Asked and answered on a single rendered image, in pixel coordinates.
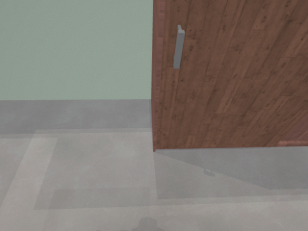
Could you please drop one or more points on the handle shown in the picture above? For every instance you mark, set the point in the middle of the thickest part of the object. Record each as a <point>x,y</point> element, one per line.
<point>178,47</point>

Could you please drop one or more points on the wardrobe door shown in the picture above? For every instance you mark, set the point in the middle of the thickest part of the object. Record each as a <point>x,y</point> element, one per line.
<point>243,75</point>
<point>299,132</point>

